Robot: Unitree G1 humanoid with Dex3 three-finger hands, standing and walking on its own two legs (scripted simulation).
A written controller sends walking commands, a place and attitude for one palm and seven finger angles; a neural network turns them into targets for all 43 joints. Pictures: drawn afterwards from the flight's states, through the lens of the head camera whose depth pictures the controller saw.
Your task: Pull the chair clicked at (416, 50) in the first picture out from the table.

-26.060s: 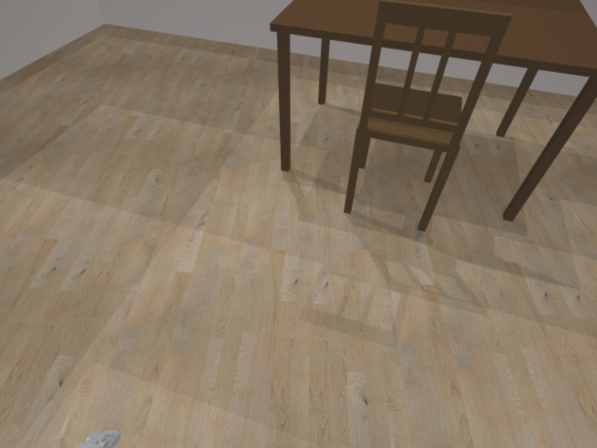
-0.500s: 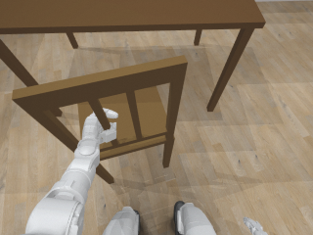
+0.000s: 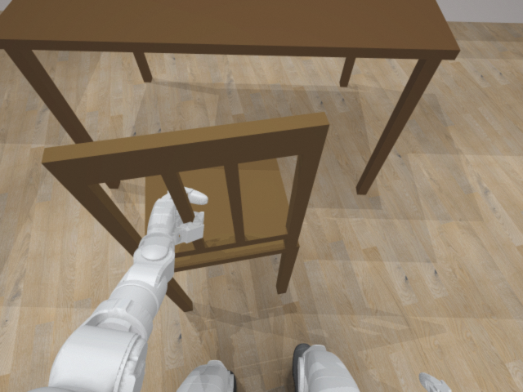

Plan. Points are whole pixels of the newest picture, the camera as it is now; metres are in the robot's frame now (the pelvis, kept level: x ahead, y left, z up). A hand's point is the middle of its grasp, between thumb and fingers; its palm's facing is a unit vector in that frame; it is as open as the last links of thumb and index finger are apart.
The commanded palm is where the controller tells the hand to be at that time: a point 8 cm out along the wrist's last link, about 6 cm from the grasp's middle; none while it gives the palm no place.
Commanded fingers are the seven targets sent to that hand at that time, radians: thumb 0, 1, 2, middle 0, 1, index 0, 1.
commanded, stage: step backward, pulling the chair out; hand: left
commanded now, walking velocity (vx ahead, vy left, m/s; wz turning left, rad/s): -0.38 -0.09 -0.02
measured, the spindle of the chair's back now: (187, 214) +0.40 +0.14 -0.06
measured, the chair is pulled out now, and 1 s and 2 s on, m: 0.29 0.39 0.60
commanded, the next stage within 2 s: stop walking, hand still on the chair in 1.62 s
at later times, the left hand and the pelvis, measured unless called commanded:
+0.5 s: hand (193, 247) +0.34 +0.12 -0.05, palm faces -0.01 -0.98 -0.18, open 5.3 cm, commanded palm +0.34 +0.18 -0.05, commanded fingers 0.00 0.90 0.90 -0.50 -1.45 -0.50 -1.45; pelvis -0.05 -0.01 +0.00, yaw -1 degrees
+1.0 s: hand (188, 279) +0.28 +0.12 -0.05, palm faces +0.03 -0.98 -0.20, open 5.4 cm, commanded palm +0.28 +0.18 -0.05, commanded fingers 0.00 0.90 0.90 -0.50 -1.45 -0.50 -1.45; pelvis -0.11 -0.02 +0.00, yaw -2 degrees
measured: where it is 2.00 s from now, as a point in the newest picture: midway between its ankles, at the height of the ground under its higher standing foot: outside the picture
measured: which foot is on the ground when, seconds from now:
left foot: down 0.00-0.60, up 0.62-0.72, down 0.74-1.00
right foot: up 0.00-0.06, down 0.08-0.80, up 0.82-0.88, down 0.90-1.00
